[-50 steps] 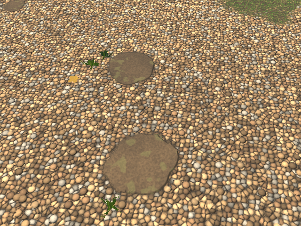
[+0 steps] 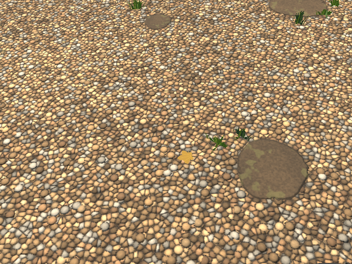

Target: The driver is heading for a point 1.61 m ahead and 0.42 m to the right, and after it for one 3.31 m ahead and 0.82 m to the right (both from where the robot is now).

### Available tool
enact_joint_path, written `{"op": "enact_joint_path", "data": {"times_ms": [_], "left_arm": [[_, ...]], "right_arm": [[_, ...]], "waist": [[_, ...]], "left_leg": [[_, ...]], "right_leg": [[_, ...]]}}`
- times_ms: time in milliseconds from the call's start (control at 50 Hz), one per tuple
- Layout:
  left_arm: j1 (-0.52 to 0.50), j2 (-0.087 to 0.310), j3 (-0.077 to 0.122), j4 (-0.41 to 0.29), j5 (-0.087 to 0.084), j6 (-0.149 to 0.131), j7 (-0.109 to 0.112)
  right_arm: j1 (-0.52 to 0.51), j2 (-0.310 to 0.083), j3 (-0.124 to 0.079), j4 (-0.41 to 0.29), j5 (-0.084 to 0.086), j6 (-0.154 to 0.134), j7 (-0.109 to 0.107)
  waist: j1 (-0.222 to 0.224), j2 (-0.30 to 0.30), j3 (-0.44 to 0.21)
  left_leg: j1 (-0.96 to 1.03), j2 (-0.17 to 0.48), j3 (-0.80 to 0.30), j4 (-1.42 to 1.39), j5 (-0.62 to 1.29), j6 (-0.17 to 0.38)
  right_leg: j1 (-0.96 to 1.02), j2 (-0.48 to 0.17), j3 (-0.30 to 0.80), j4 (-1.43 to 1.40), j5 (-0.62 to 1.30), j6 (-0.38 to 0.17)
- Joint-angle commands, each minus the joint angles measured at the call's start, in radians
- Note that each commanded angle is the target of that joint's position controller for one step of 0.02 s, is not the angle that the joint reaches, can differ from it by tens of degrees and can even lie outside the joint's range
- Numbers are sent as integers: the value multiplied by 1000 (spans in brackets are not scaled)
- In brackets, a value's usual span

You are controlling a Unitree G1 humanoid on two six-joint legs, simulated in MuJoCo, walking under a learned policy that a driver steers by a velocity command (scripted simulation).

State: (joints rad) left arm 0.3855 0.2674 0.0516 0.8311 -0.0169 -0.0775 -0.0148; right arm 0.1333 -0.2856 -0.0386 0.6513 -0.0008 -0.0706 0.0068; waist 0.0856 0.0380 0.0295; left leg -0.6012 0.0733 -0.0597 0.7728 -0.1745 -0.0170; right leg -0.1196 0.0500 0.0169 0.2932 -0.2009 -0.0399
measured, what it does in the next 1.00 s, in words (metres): walks ahead, turning right: left foot, then right foot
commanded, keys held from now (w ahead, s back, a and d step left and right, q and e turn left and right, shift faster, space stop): w+e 0.82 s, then w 0.10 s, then w+q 0.08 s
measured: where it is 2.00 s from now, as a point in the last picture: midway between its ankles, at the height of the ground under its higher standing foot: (262, 137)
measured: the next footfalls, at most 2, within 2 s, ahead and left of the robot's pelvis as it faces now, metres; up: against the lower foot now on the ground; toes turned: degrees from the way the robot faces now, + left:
left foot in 0.16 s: +0.25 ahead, +0.14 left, +0.00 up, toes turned -6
right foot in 0.66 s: +0.46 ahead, -0.18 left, +0.00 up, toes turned -25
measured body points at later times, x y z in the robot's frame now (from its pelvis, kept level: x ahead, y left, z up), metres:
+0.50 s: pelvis +0.26 +0.03 +0.00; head +0.28 +0.02 +0.44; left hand +0.50 +0.23 -0.09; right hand +0.22 -0.27 -0.12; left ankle +0.21 +0.15 -0.75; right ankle +0.37 -0.16 -0.69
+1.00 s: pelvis +0.50 -0.11 +0.00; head +0.52 -0.14 +0.45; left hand +0.71 +0.10 -0.10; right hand +0.54 -0.43 -0.09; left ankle +0.75 -0.04 -0.69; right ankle +0.43 -0.16 -0.75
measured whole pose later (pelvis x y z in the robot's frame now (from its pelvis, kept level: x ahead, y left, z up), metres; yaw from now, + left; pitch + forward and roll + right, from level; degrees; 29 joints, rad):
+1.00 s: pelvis +0.50 -0.11 +0.00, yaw -31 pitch +1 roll +0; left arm 0.32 0.28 0.05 0.71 -0.01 -0.05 0.00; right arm 0.09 -0.30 -0.04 0.73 0.00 -0.09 0.02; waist 0.06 0.04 0.04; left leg -0.66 0.10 -0.06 0.69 0.05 -0.06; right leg -0.11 0.10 0.08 0.31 -0.22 -0.08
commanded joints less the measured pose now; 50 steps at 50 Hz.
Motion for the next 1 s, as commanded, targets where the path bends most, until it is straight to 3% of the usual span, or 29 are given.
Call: {"op": "enact_joint_path", "data": {"times_ms": [20,60,100,140,160,180,200,220,260,280,300,380,480,540,580,620,640,660,680,700,720,740,760,780,800,860,940,1000], "left_arm": [[-37,192,45,-67,-11,-6,11],[0,192,46,-54,-16,5,14],[6,200,49,-51,-18,13,20],[-2,183,44,-54,-12,19,23],[-14,137,27,-68,0,16,20],[39,48,0,-104,7,5,21],[82,66,0,-119,-16,-3,24],[34,151,25,-111,-32,2,25],[-46,149,32,-122,-19,15,23],[-55,137,36,-124,-13,25,21],[-52,117,34,-127,-14,36,17],[-109,77,27,-163,-5,54,10],[-257,54,9,-212,-4,42,-23],[-340,64,9,-255,-6,44,-38],[-365,81,15,-280,-4,47,-45],[-309,118,35,-284,0,54,-46],[-193,153,58,-259,-1,58,-41],[-20,215,93,-212,-5,66,-27],[61,319,117,-194,-14,74,-4],[27,353,109,-238,-10,54,-13],[21,258,83,-236,-5,38,-22],[-10,223,71,-227,-2,26,-22],[-78,198,63,-231,-2,23,-19],[-131,168,53,-243,5,21,-15],[-158,157,47,-258,15,21,-11],[-153,163,48,-241,13,12,5],[-104,167,45,-196,8,11,21],[-56,182,45,-161,7,6,18]], "right_arm": [[-90,-41,-4,-79,8,-28,12],[-130,-58,-11,-91,15,-35,19],[-122,-85,-23,-93,18,-42,21],[-5,-125,-48,-58,14,-45,11],[119,-169,-66,-40,-1,-46,1],[251,-256,-88,-27,-22,-35,-8],[288,-235,-85,-3,-15,-24,0],[239,-162,-64,-3,-3,-23,2],[132,-89,-41,1,-3,-24,5],[93,-66,-35,6,-9,-28,6],[69,-67,-38,12,-13,-32,6],[64,-101,-57,49,-11,-51,0],[97,-152,-71,87,-2,-38,-12],[141,-182,-81,114,14,-24,-13],[155,-201,-88,126,25,-10,-13],[151,-234,-97,127,34,4,-18],[141,-238,-97,125,38,12,-20],[150,-211,-85,120,33,13,-24],[200,-104,-49,85,-13,5,-22],[215,-67,-24,40,-12,-29,-11],[94,-167,-48,25,28,-53,1],[48,-165,-44,7,42,-67,5],[49,-151,-42,20,21,-72,-4],[60,-160,-49,29,-1,-66,-10],[78,-160,-52,34,-6,-55,-8],[87,-118,-41,43,-15,-28,-7],[-42,-67,-17,20,-9,-29,2],[-122,-68,-10,7,11,-35,18]], "waist": [[-18,-120,-5],[-13,-126,-4],[-39,-140,-10],[-112,-133,-63],[-177,-98,-157],[-201,111,-316],[-186,273,-362],[-184,159,-223],[-142,80,-77],[-116,90,-40],[-96,99,-20],[-82,38,6],[-132,5,36],[-155,-1,60],[-148,6,59],[-98,41,-5],[-26,37,-72],[57,7,-163],[32,-214,-241],[-19,-299,-409],[43,-155,-345],[22,-137,-211],[-29,-52,-137],[-65,-63,-100],[-92,-84,-89],[-107,-79,-76],[-52,-103,-33],[-6,-115,-1]], "left_leg": [[99,-45,29,-166,153,-23],[137,-57,16,-226,169,-17],[202,-59,3,-280,142,3],[407,-63,21,-338,114,42],[609,29,-51,-323,97,87],[948,265,-347,-326,15,190],[969,363,-641,-441,-199,270],[857,324,-562,-475,-292,244],[650,242,-329,-523,-146,207],[576,213,-250,-553,-67,200],[516,197,-188,-582,-12,195],[483,198,-31,-636,172,217],[512,177,135,-641,233,189],[591,203,175,-620,248,170],[655,218,202,-563,366,152],[685,212,239,-409,705,129],[658,190,268,-239,817,109],[518,150,290,-2,744,72],[156,53,291,356,77,14],[-108,-121,62,603,-448,-16],[-215,-61,-44,630,-374,2],[-236,-23,-26,566,-285,23],[-180,19,-24,475,-213,23],[-110,43,-27,397,-169,15],[-51,52,-30,371,-138,7],[-10,43,3,260,-64,-36],[27,19,25,-41,219,-53],[57,3,38,-163,342,-32]], "right_leg": [[-59,-218,184,-112,215,-170],[-36,-236,217,-84,182,-155],[-14,-256,258,-44,148,-130],[-50,-214,238,79,211,-90],[-139,-155,197,276,169,-55],[-430,-36,79,623,-119,11],[-604,-26,91,837,-399,26],[-668,-79,124,931,-329,25],[-644,-135,92,912,-188,32],[-612,-160,95,880,-144,35],[-570,-174,91,863,-114,41],[-588,-185,88,759,12,64],[-534,-164,19,477,226,46],[-539,-153,-14,387,199,15],[-527,-130,-45,352,121,-15],[-398,-61,-107,344,16,-57],[-238,-13,-133,308,19,-88],[37,15,-107,268,67,-127],[357,-214,272,245,65,-230],[531,-396,826,58,-147,-407],[494,-377,749,-6,-182,-344],[364,-339,604,-8,-132,-304],[215,-291,495,-6,-31,-267],[103,-258,419,-17,88,-250],[32,-237,385,-39,150,-249],[-67,-213,287,-72,301,-260],[-101,-156,165,-87,256,-198],[-72,-191,160,-106,146,-182]]}}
